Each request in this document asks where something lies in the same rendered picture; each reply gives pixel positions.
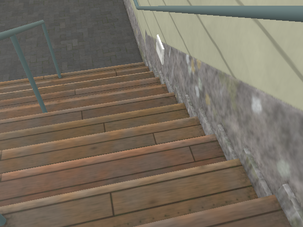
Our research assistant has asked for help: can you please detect stairs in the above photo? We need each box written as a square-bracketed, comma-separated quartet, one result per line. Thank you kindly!
[0, 61, 258, 227]

